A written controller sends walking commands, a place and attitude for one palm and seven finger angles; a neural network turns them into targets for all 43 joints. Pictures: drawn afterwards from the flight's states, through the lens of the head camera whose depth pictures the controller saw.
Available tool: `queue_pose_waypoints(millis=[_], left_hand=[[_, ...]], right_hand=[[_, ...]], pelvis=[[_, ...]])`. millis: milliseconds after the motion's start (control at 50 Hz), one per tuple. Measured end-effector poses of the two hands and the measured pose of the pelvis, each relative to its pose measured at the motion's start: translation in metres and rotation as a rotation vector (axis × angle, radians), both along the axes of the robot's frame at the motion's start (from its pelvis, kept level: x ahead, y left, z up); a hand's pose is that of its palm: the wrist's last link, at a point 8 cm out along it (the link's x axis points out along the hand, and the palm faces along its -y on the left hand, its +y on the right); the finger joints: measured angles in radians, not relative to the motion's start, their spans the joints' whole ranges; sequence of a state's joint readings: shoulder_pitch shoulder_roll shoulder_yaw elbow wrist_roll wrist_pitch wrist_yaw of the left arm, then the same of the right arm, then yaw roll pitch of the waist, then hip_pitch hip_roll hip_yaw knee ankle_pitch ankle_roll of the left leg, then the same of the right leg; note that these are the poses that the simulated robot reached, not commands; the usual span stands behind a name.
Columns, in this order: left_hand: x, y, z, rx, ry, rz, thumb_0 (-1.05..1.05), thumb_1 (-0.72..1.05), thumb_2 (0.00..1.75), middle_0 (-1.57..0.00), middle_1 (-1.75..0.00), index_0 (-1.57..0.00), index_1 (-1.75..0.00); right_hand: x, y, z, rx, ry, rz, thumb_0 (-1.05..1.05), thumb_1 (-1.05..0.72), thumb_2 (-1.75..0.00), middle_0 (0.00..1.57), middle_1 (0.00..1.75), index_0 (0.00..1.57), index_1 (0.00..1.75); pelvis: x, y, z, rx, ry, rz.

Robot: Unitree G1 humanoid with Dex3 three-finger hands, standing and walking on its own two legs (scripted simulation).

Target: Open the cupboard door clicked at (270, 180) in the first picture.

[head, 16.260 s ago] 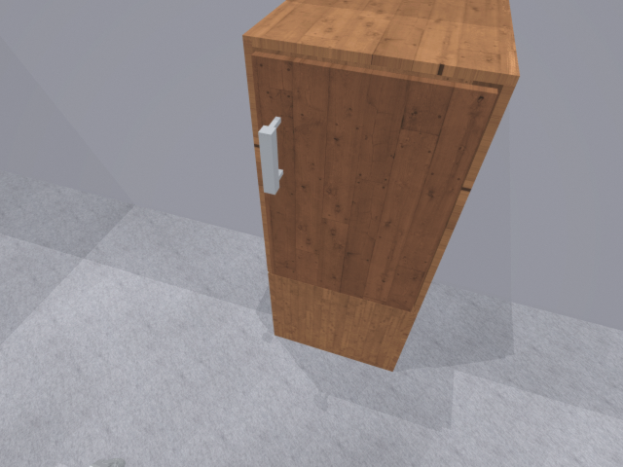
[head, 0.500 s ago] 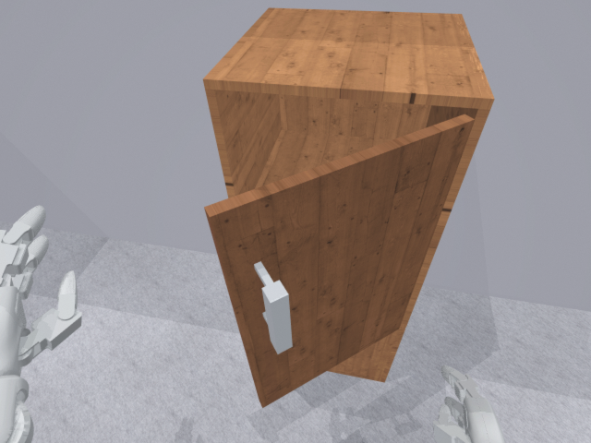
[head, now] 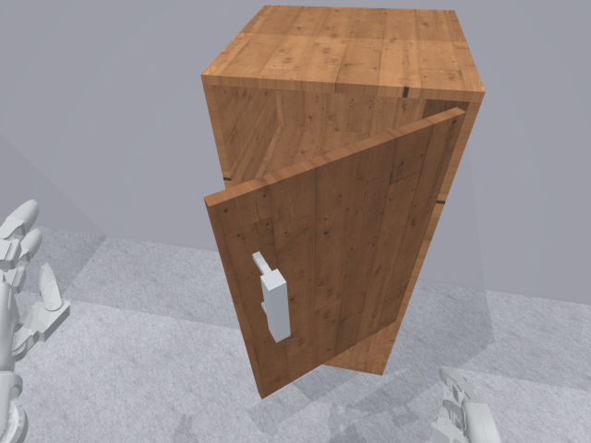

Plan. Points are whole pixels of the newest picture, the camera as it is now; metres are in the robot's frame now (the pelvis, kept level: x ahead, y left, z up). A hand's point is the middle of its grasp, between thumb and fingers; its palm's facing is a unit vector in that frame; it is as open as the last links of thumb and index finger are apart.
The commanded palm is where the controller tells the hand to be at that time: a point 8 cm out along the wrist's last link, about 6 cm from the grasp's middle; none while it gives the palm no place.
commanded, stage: step back with the hand held close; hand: left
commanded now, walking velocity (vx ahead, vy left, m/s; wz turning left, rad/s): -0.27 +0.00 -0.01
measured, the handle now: (269, 296) +0.30 +0.08 +0.05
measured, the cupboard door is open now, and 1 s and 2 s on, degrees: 41 41 41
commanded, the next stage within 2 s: stop stepping back and stand still in 1.06 s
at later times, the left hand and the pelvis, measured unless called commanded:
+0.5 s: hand (16, 381) +0.12 +0.27 +0.15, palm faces +0.41 -0.77 -0.49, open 7.5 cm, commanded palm +0.07 +0.32 +0.17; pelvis -0.08 +0.02 -0.02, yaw -1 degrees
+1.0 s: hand out of the picture +0.04 +0.27 +0.16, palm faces +0.37 -0.80 -0.48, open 7.5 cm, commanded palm -0.01 +0.32 +0.17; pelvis -0.16 +0.02 -0.01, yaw -1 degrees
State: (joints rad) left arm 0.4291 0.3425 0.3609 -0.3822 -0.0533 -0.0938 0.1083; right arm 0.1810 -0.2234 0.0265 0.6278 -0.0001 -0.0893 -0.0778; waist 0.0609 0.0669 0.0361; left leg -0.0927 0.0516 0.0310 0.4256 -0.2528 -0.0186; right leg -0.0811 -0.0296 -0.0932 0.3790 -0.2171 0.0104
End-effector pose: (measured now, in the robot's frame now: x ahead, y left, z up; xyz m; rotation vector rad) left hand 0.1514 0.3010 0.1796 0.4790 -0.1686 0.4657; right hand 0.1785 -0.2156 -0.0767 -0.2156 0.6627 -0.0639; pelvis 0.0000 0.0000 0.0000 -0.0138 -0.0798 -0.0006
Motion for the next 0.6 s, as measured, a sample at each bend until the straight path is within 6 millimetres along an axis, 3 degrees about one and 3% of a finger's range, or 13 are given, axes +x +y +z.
queue_pose_waypoints(millis=[220,380,600], left_hand=[[-0.015,-0.001,-0.014,0.059,0.116,-0.105,0.02,0.89,0.90,-0.21,-0.30,-0.21,-0.30],[-0.043,0.010,-0.007,0.107,0.045,-0.096,0.02,0.88,0.90,-0.21,-0.30,-0.21,-0.30],[-0.085,0.010,-0.009,0.104,-0.051,-0.091,0.02,0.88,0.90,-0.21,-0.30,-0.21,-0.30]], right_hand=[[-0.033,-0.010,0.001,-0.046,0.057,-0.090,0.01,-0.90,-0.90,0.20,0.30,0.20,0.30],[-0.067,-0.007,-0.001,-0.061,0.056,-0.105,0.01,-0.90,-0.90,0.20,0.30,0.20,0.30],[-0.115,-0.001,-0.012,-0.070,0.057,-0.088,0.01,-0.90,-0.90,0.20,0.30,0.21,0.30]], pelvis=[[-0.027,0.012,-0.003,0.005,0.062,-0.020],[-0.056,0.017,-0.009,0.010,0.059,-0.019],[-0.094,0.021,-0.020,-0.006,0.056,-0.016]])
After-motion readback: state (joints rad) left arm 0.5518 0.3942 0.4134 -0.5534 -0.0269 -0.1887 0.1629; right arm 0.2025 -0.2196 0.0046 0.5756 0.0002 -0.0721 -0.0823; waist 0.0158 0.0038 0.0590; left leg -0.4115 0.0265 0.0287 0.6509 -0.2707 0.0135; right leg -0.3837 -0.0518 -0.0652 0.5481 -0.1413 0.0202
